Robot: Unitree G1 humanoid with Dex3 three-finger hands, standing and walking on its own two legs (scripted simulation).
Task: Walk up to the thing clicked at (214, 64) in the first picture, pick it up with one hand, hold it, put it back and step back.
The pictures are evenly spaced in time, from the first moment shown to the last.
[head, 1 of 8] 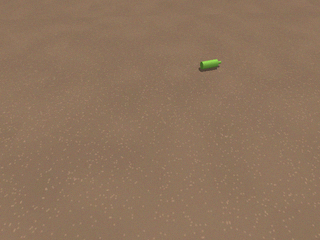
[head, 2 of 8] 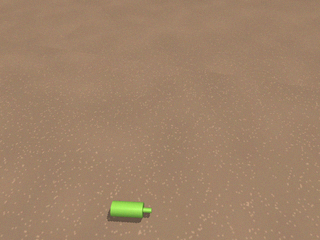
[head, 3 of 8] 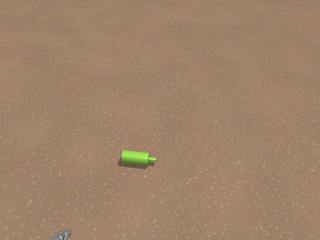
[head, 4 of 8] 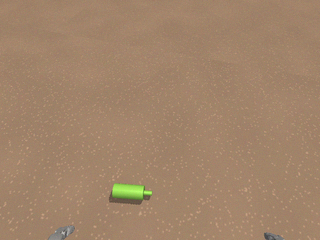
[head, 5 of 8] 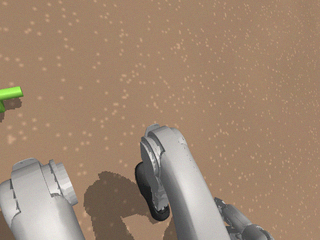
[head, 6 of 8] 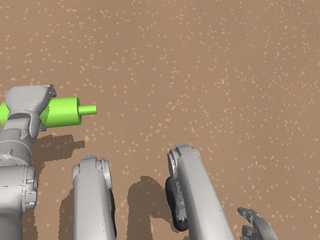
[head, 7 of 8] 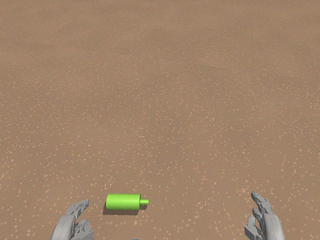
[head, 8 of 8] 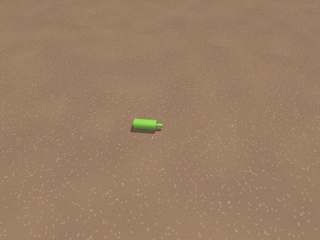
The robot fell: no
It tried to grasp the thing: yes
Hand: left
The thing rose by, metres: 0.64
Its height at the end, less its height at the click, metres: +0.00
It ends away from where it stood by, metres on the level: 0.01
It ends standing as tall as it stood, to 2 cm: yes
